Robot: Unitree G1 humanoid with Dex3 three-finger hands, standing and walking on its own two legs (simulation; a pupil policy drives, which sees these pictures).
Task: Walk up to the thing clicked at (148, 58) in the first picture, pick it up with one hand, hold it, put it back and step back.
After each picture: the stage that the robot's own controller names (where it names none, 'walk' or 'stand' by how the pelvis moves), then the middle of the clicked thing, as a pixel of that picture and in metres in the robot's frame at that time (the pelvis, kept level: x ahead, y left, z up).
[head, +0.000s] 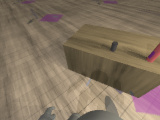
stand; (157, 52) +0.78 -0.60 -0.05
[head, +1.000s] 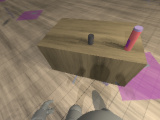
sink last; (132, 39) +0.79 -0.31 -0.02
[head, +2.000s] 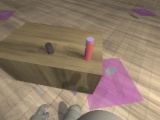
rise first; (88, 50) +0.62 +0.11 -0.02
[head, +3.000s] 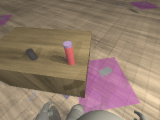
stand; (69, 54) +0.52 +0.26 -0.02
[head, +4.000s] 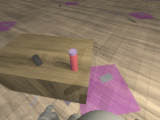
stand; (73, 61) +0.52 +0.22 -0.05
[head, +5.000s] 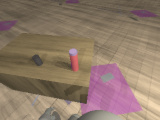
stand; (74, 61) +0.52 +0.21 -0.06
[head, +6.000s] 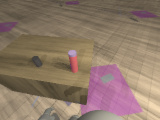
stand; (73, 62) +0.51 +0.21 -0.06
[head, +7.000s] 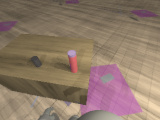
stand; (73, 62) +0.50 +0.22 -0.06
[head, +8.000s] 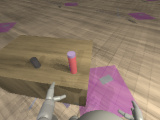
rise first; (72, 63) +0.49 +0.23 -0.05
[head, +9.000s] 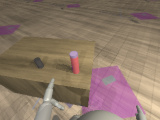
go down; (75, 63) +0.50 +0.21 -0.05
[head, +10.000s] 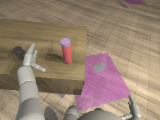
go down; (67, 53) +0.52 +0.20 -0.01
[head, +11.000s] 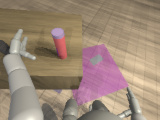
go down; (60, 46) +0.52 +0.21 +0.03
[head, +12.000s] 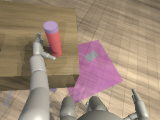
close in; (54, 42) +0.52 +0.22 +0.05
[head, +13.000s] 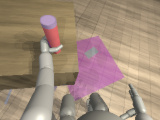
close; (53, 38) +0.53 +0.21 +0.07
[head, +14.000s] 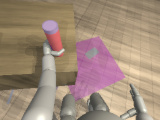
lift; (55, 42) +0.51 +0.19 +0.07
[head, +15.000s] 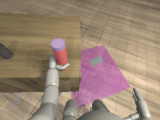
lift; (61, 57) +0.42 +0.19 +0.06
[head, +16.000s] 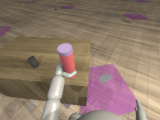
lift; (68, 64) +0.32 +0.17 +0.17
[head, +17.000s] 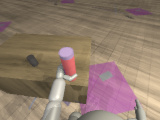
hold; (69, 67) +0.32 +0.17 +0.13
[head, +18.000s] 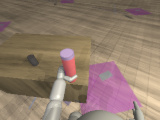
hold; (69, 68) +0.32 +0.17 +0.11
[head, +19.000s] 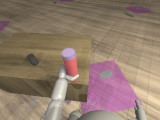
crouch; (71, 67) +0.33 +0.16 +0.12
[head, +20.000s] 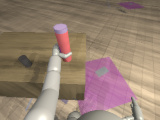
crouch; (64, 45) +0.46 +0.20 +0.17
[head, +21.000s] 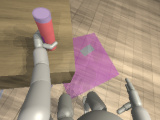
lower; (47, 34) +0.54 +0.21 +0.07
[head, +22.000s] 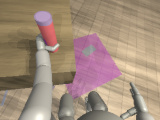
lower; (49, 36) +0.53 +0.21 +0.07
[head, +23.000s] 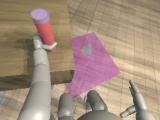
lower; (46, 35) +0.54 +0.21 +0.08
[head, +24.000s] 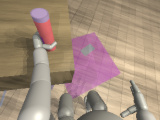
lower; (46, 34) +0.55 +0.21 +0.07
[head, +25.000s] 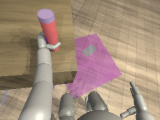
loosen; (50, 34) +0.54 +0.20 +0.07
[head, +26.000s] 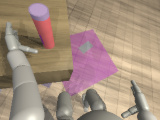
rise; (45, 31) +0.54 +0.21 +0.08
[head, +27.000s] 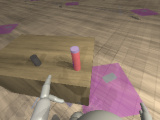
sink last; (76, 59) +0.51 +0.19 +0.00
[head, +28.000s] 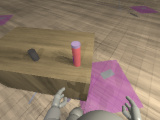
stand; (76, 55) +0.53 +0.19 +0.01
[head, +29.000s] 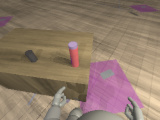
stand; (74, 55) +0.51 +0.20 +0.01
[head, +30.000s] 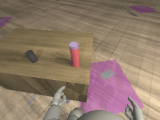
stand; (74, 56) +0.51 +0.19 +0.01
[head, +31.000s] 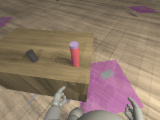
stand; (75, 55) +0.52 +0.19 +0.01
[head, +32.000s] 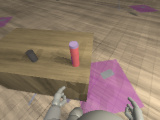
stand; (74, 55) +0.52 +0.19 +0.01
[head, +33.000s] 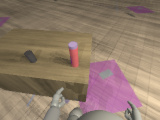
stand; (74, 56) +0.52 +0.19 +0.01
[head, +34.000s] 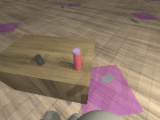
stand; (77, 60) +0.54 +0.19 -0.05
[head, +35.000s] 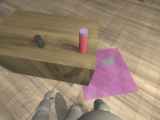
walk; (83, 42) +0.63 +0.11 -0.03
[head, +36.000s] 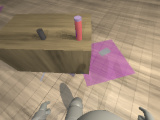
walk; (78, 29) +0.82 +0.23 -0.02
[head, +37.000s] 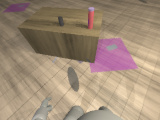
stand; (90, 19) +1.13 +0.17 -0.03
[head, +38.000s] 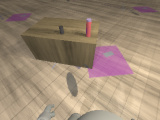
stand; (88, 28) +1.16 +0.16 -0.05
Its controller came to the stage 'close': yes
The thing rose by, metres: 0.21
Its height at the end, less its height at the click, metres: +0.00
